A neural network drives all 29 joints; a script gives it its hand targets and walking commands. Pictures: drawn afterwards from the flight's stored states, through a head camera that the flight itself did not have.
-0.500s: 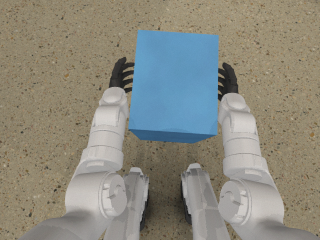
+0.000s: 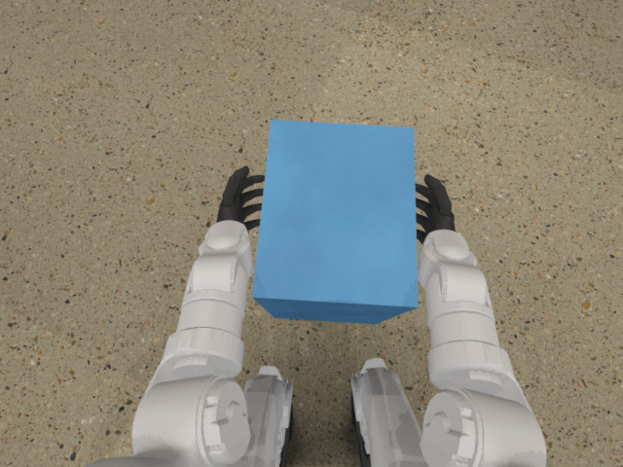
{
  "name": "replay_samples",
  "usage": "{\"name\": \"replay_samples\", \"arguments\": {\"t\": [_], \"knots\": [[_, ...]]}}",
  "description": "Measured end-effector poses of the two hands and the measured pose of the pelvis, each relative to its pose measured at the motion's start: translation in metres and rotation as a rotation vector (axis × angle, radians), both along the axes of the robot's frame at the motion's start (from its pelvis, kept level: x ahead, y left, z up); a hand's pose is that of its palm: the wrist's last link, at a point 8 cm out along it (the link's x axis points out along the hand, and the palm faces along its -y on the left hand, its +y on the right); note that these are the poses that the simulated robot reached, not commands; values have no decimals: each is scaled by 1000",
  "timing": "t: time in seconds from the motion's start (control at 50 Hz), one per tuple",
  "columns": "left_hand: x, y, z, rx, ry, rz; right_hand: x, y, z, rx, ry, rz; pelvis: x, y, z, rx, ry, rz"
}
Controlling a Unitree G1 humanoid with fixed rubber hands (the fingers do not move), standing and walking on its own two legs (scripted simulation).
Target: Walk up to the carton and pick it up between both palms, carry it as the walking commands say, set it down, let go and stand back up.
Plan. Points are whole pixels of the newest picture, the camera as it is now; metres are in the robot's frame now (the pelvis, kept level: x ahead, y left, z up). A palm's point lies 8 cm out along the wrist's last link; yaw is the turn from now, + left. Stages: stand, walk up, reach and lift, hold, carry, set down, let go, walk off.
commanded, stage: reach and lift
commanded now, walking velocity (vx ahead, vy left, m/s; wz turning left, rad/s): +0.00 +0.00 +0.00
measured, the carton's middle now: (332, 239) +0.43 -0.02 -0.11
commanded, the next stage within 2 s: none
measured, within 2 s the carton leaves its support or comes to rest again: neither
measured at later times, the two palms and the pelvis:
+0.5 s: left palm (217, 218) +0.40 +0.11 +0.04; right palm (456, 230) +0.38 -0.16 +0.03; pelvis +0.02 +0.00 +0.07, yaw +0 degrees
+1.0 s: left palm (191, 208) +0.38 +0.12 +0.11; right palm (482, 221) +0.36 -0.15 +0.10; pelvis +0.04 +0.00 +0.12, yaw +0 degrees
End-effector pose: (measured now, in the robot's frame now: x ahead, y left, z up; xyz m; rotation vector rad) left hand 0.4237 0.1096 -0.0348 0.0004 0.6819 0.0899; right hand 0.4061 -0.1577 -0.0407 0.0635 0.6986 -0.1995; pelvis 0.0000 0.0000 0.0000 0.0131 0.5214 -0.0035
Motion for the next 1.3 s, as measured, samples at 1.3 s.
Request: {"name": "replay_samples", "arguments": {"t": [1.3], "knots": [[-54, 8, 186, 24, -20, -29, -52, 8, 188, -40, -17, 37, 43, 3, 134, -16, -493, 0]]}}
